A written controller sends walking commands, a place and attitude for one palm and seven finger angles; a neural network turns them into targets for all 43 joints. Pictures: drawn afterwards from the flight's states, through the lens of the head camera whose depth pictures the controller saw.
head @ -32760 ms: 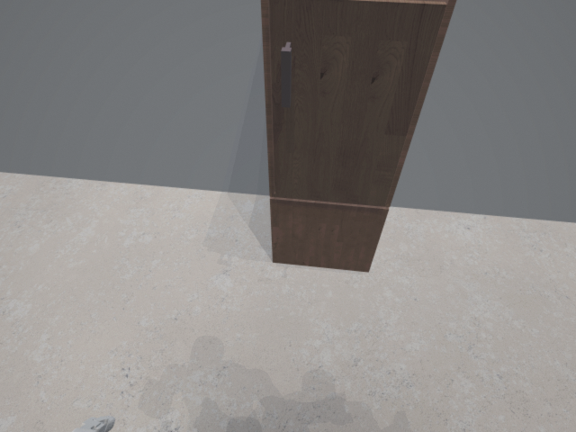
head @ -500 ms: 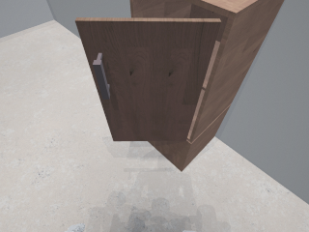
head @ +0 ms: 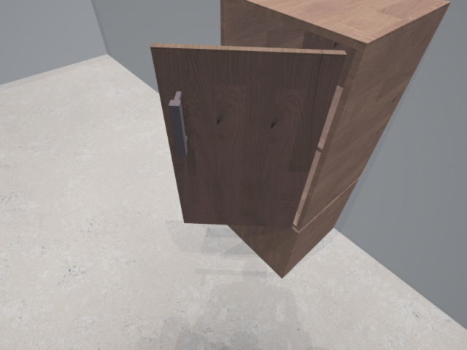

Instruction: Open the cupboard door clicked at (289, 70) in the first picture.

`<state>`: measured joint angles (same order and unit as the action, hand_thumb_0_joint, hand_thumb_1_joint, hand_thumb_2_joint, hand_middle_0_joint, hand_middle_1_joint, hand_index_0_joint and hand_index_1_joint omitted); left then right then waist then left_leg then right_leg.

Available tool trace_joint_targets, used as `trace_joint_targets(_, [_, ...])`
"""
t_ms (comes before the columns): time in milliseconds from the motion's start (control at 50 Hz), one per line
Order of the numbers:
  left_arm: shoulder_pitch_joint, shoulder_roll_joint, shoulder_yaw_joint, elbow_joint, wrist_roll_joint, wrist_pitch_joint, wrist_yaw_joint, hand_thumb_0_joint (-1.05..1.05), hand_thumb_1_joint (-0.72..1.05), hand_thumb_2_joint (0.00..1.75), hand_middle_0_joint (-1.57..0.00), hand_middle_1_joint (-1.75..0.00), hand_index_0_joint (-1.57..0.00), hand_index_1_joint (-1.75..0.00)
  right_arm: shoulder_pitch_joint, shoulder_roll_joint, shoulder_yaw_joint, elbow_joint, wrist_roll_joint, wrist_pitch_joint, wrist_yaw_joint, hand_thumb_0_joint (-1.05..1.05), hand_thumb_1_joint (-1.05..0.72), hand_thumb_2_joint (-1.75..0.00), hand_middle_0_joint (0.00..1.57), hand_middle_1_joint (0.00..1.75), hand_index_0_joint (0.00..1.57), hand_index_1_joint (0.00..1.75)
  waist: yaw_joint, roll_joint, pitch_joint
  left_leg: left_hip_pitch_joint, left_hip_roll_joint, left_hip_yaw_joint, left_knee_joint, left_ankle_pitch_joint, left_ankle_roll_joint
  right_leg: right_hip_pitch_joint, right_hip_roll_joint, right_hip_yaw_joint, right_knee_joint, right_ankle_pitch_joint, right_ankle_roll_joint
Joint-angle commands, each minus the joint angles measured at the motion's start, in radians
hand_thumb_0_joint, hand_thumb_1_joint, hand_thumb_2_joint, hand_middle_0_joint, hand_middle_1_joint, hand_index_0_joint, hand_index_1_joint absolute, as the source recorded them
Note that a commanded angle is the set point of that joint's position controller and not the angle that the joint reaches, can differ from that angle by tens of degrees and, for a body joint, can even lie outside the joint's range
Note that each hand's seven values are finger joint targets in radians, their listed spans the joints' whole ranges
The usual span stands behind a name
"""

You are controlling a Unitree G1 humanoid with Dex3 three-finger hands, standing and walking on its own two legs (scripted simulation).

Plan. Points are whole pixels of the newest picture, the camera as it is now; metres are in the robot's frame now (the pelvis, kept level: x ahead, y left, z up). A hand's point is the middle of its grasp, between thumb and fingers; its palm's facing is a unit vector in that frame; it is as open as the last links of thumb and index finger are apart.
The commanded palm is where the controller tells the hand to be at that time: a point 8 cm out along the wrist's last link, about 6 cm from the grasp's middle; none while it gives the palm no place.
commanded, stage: come to a stop and stand still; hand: left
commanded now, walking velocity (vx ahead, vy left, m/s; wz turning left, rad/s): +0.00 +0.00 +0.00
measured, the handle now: (180, 124) +0.54 +0.15 +0.09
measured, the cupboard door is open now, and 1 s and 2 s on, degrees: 46 46 46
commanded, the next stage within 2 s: look again from close up in 1.20 s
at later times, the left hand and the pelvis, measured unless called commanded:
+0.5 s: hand out of the picture +0.03 +0.17 -0.16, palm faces +0.00 -0.98 -0.22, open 7.4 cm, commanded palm none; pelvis +0.03 +0.00 +0.01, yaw -1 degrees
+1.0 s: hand out of the picture +0.06 +0.14 -0.16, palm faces +0.01 -0.97 -0.22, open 7.3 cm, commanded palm none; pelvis +0.04 -0.04 +0.01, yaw +0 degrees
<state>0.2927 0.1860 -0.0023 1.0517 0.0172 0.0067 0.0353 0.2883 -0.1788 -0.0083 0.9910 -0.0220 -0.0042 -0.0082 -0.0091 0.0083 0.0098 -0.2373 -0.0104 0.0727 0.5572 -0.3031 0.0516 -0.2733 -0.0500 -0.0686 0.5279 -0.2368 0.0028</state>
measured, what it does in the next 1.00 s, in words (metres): shifts its weight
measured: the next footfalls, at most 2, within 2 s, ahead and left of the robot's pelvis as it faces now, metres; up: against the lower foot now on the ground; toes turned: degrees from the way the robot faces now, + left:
none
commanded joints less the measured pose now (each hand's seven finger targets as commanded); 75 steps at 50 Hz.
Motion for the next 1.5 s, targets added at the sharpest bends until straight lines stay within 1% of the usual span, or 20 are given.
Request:
trace_joint_targets(0, [0.034, 0.073, 0.004, -0.041, 0.006, -0.022, -0.006, 0.00, 0.90, 0.90, -0.20, -0.30, -0.20, -0.30, 0.015, -0.116, -0.009, -0.072, 0.006, -0.026, -0.006, 0.00, -0.90, -0.90, 0.20, 0.30, 0.20, 0.30, 0.019, 0.047, 0.092, -0.150, 0.145, -0.215, -0.304, -0.142, 0.013, 0.043, -0.019, 0.042, -0.056, -0.049, -0.036])
trace_joint_targets(20, [0.030, 0.075, 0.003, -0.033, 0.007, -0.023, -0.009, 0.00, 0.90, 0.90, -0.20, -0.30, -0.20, -0.30, 0.016, -0.108, -0.007, -0.065, 0.005, -0.029, -0.007, 0.00, -0.90, -0.90, 0.20, 0.30, 0.20, 0.30, 0.019, 0.042, 0.100, -0.140, 0.138, -0.202, -0.308, -0.105, 0.012, 0.045, -0.026, 0.044, -0.061, -0.024, -0.037])
trace_joint_targets(100, [0.053, 0.076, -0.001, -0.006, 0.002, -0.027, -0.008, 0.00, 0.90, 0.90, -0.20, -0.30, -0.20, -0.30, 0.032, -0.123, -0.002, -0.033, 0.008, -0.030, -0.008, 0.00, -0.90, -0.90, 0.20, 0.30, 0.20, 0.30, 0.013, -0.011, 0.089, -0.081, 0.123, -0.180, -0.312, -0.096, 0.006, 0.036, -0.044, 0.072, -0.096, -0.026, -0.033])
trace_joint_targets(200, [0.053, 0.083, -0.001, 0.020, -0.001, -0.033, -0.005, 0.00, 0.90, 0.90, -0.20, -0.30, -0.20, -0.30, 0.043, -0.117, 0.005, 0.013, 0.009, -0.039, -0.011, 0.00, -0.90, -0.90, 0.20, 0.30, 0.20, 0.30, 0.010, -0.021, 0.044, 0.001, 0.119, -0.151, -0.283, 0.070, 0.001, 0.052, -0.062, 0.075, -0.102, 0.035, -0.029])
trace_joint_targets(260, [0.046, 0.084, 0.001, 0.031, -0.002, -0.033, -0.004, 0.00, 0.90, 0.90, -0.20, -0.30, -0.20, -0.30, 0.044, -0.107, 0.010, 0.036, 0.010, -0.042, -0.014, 0.00, -0.90, -0.90, 0.20, 0.30, 0.20, 0.30, 0.012, -0.014, 0.046, 0.014, 0.113, -0.137, -0.267, 0.148, 0.000, 0.066, -0.067, 0.075, -0.100, 0.066, -0.027])
trace_joint_targets(400, [0.032, 0.078, 0.006, 0.050, -0.004, -0.033, 0.000, 0.00, 0.90, 0.90, -0.20, -0.30, -0.20, -0.30, 0.044, -0.088, 0.011, 0.079, 0.009, -0.045, -0.020, 0.00, -0.90, -0.90, 0.20, 0.30, 0.20, 0.30, 0.015, -0.006, 0.031, 0.053, 0.112, -0.114, -0.245, 0.232, -0.004, 0.084, -0.074, 0.077, -0.098, 0.122, -0.027])
trace_joint_targets(440, [0.025, 0.081, 0.009, 0.048, -0.002, -0.036, 0.001, 0.00, 0.90, 0.90, -0.20, -0.30, -0.20, -0.30, 0.040, -0.084, 0.011, 0.087, 0.009, -0.045, -0.021, 0.00, -0.90, -0.90, 0.20, 0.30, 0.20, 0.30, 0.015, -0.024, 0.031, 0.055, 0.110, -0.108, -0.231, 0.252, -0.005, 0.093, -0.079, 0.081, -0.098, 0.162, -0.031])
trace_joint_targets(540, [0.008, 0.081, 0.011, 0.051, -0.003, -0.034, 0.002, 0.00, 0.90, 0.90, -0.20, -0.30, -0.20, -0.30, 0.035, -0.074, 0.011, 0.104, 0.008, -0.041, -0.023, 0.00, -0.90, -0.90, 0.20, 0.30, 0.20, 0.30, 0.016, -0.009, 0.048, 0.047, 0.111, -0.102, -0.233, 0.243, -0.010, 0.098, -0.078, 0.085, -0.104, 0.174, -0.035])
trace_joint_targets(600, [0.002, 0.087, 0.014, 0.046, -0.004, -0.036, 0.001, 0.00, 0.90, 0.90, -0.20, -0.30, -0.20, -0.30, 0.035, -0.073, 0.010, 0.110, 0.007, -0.042, -0.023, 0.00, -0.90, -0.90, 0.20, 0.30, 0.20, 0.30, 0.017, -0.014, 0.024, 0.062, 0.112, -0.095, -0.226, 0.259, -0.014, 0.116, -0.081, 0.084, -0.103, 0.206, -0.038])
trace_joint_targets(620, [0.003, 0.086, 0.013, 0.044, -0.003, -0.037, 0.002, 0.00, 0.90, 0.90, -0.20, -0.30, -0.20, -0.30, 0.031, -0.069, 0.009, 0.111, 0.007, -0.040, -0.024, 0.00, -0.90, -0.90, 0.20, 0.30, 0.20, 0.30, 0.019, -0.027, 0.034, 0.059, 0.113, -0.096, -0.222, 0.254, -0.013, 0.113, -0.081, 0.085, -0.109, 0.213, -0.039])
trace_joint_targets(940, [-0.012, 0.102, 0.018, 0.036, -0.005, -0.042, 0.001, 0.00, 0.90, 0.90, -0.20, -0.30, -0.20, -0.30, 0.013, -0.071, 0.006, 0.126, 0.008, -0.032, -0.025, 0.00, -0.90, -0.90, 0.20, 0.30, 0.20, 0.30, 0.015, -0.023, 0.023, 0.078, 0.112, -0.082, -0.213, 0.233, -0.029, 0.131, -0.088, 0.096, -0.141, 0.261, -0.048])
trace_joint_targets(980, [-0.008, 0.105, 0.018, 0.038, -0.006, -0.043, 0.001, 0.00, 0.90, 0.90, -0.20, -0.30, -0.20, -0.30, 0.012, -0.072, 0.005, 0.127, 0.007, -0.031, -0.026, 0.00, -0.90, -0.90, 0.20, 0.30, 0.20, 0.30, 0.015, -0.021, 0.002, 0.092, 0.113, -0.081, -0.210, 0.237, -0.031, 0.141, -0.090, 0.099, -0.142, 0.275, -0.050])
trace_joint_targets(1020, [-0.008, 0.100, 0.017, 0.039, -0.005, -0.042, 0.001, 0.00, 0.90, 0.90, -0.20, -0.30, -0.20, -0.30, 0.008, -0.065, 0.004, 0.127, 0.008, -0.030, -0.026, 0.00, -0.90, -0.90, 0.20, 0.30, 0.20, 0.30, 0.015, -0.024, 0.025, 0.091, 0.116, -0.079, -0.213, 0.233, -0.031, 0.127, -0.084, 0.096, -0.148, 0.269, -0.049])
trace_joint_targets(1080, [-0.005, 0.104, 0.018, 0.040, -0.006, -0.043, 0.001, 0.00, 0.90, 0.90, -0.20, -0.30, -0.20, -0.30, 0.010, -0.072, 0.005, 0.128, 0.008, -0.030, -0.027, 0.00, -0.90, -0.90, 0.20, 0.30, 0.20, 0.30, 0.014, -0.023, 0.013, 0.091, 0.115, -0.078, -0.212, 0.226, -0.033, 0.136, -0.088, 0.103, -0.153, 0.268, -0.051])
trace_joint_targets(1120, [-0.004, 0.099, 0.018, 0.042, -0.004, -0.041, 0.000, 0.00, 0.90, 0.90, -0.20, -0.30, -0.20, -0.30, 0.007, -0.061, 0.005, 0.130, 0.008, -0.028, -0.027, 0.00, -0.90, -0.90, 0.20, 0.30, 0.20, 0.30, 0.015, -0.018, 0.039, 0.085, 0.115, -0.077, -0.216, 0.215, -0.034, 0.124, -0.082, 0.101, -0.161, 0.248, -0.049])
trace_joint_targets(1160, [-0.001, 0.105, 0.019, 0.040, -0.005, -0.043, 0.000, 0.00, 0.90, 0.90, -0.20, -0.30, -0.20, -0.30, 0.010, -0.072, 0.005, 0.129, 0.008, -0.029, -0.027, 0.00, -0.90, -0.90, 0.20, 0.30, 0.20, 0.30, 0.015, -0.015, 0.015, 0.089, 0.115, -0.076, -0.214, 0.217, -0.036, 0.137, -0.086, 0.104, -0.162, 0.254, -0.050])
trace_joint_targets(1220, [0.000, 0.101, 0.019, 0.041, -0.005, -0.042, 0.000, 0.00, 0.90, 0.90, -0.20, -0.30, -0.20, -0.30, 0.008, -0.062, 0.006, 0.131, 0.008, -0.029, -0.028, 0.00, -0.90, -0.90, 0.20, 0.30, 0.20, 0.30, 0.017, -0.019, 0.039, 0.083, 0.116, -0.078, -0.220, 0.215, -0.035, 0.130, -0.082, 0.099, -0.167, 0.243, -0.050])
trace_joint_targets(1300, [0.001, 0.104, 0.021, 0.042, -0.007, -0.043, -0.001, 0.00, 0.90, 0.90, -0.20, -0.30, -0.20, -0.30, 0.011, -0.072, 0.006, 0.130, 0.007, -0.031, -0.028, 0.00, -0.90, -0.90, 0.20, 0.30, 0.20, 0.30, 0.018, -0.011, 0.013, 0.089, 0.118, -0.081, -0.218, 0.229, -0.036, 0.143, -0.083, 0.097, -0.163, 0.248, -0.050])
trace_joint_targets(1320, [0.003, 0.097, 0.021, 0.041, -0.005, -0.042, 0.000, 0.00, 0.90, 0.90, -0.20, -0.30, -0.20, -0.30, 0.012, -0.061, 0.006, 0.133, 0.007, -0.030, -0.029, 0.00, -0.90, -0.90, 0.20, 0.30, 0.20, 0.30, 0.019, -0.006, 0.030, 0.087, 0.119, -0.081, -0.223, 0.231, -0.035, 0.137, -0.080, 0.093, -0.163, 0.249, -0.051])
trace_joint_targets(1480, [0.000, 0.099, 0.023, 0.042, -0.006, -0.041, -0.001, 0.00, 0.90, 0.90, -0.20, -0.30, -0.20, -0.30, 0.019, -0.066, 0.007, 0.136, 0.007, -0.031, -0.029, 0.00, -0.90, -0.90, 0.20, 0.30, 0.20, 0.30, 0.022, -0.010, 0.035, 0.072, 0.118, -0.087, -0.230, 0.218, -0.035, 0.142, -0.082, 0.089, -0.168, 0.212, -0.051])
